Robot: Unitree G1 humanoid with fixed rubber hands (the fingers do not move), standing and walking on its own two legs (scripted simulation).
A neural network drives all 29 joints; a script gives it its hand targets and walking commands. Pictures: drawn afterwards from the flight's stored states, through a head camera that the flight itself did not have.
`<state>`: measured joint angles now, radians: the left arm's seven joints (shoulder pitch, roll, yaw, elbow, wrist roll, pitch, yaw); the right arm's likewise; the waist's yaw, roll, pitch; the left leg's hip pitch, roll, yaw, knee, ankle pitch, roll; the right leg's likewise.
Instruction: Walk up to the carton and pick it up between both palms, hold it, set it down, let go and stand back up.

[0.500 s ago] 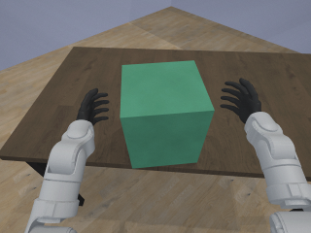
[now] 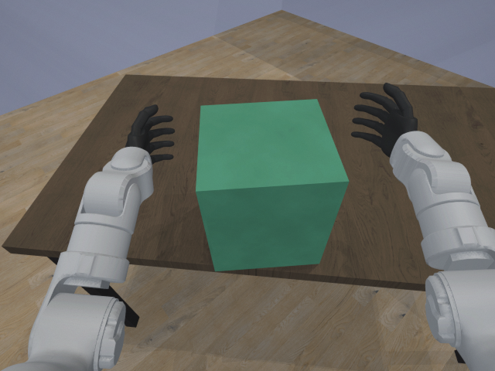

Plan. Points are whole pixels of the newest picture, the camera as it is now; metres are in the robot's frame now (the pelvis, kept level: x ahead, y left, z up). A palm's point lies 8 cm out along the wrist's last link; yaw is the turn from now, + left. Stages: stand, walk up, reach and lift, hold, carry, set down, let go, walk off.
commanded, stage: reach and lift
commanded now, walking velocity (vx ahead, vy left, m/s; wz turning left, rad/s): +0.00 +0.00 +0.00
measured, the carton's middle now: (263, 189) +0.45 +0.03 +0.04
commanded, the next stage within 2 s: none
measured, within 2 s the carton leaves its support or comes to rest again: neither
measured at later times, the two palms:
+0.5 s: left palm (147, 167) +0.41 +0.23 +0.12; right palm (386, 147) +0.47 -0.17 +0.14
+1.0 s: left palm (166, 188) +0.42 +0.21 +0.05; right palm (372, 168) +0.49 -0.17 +0.07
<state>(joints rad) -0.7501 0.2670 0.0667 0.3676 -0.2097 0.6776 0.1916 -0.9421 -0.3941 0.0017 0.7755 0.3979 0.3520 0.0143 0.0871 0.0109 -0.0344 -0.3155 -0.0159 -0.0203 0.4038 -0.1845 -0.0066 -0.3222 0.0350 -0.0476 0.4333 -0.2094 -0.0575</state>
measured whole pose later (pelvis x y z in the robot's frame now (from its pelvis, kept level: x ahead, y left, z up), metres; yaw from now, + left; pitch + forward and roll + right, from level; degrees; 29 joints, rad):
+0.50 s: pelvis +0.00 +0.00 +0.00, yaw +0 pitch +10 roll +1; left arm -0.85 0.22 0.07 0.83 -0.16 0.29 0.14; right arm -1.00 -0.39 0.05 1.06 0.34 0.14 0.03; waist 0.12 0.01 -0.09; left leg -0.41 -0.02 -0.02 0.40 -0.17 -0.01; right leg -0.42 0.04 -0.05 0.43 -0.20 -0.06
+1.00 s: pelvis +0.01 +0.00 -0.01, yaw +0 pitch +22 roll +1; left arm -0.85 0.15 0.07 1.08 -0.15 -0.13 0.13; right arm -0.99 -0.39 0.11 1.21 0.32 -0.11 0.04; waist 0.14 0.00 -0.19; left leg -0.64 -0.02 -0.02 0.40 -0.15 -0.01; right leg -0.64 0.04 -0.05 0.43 -0.17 -0.06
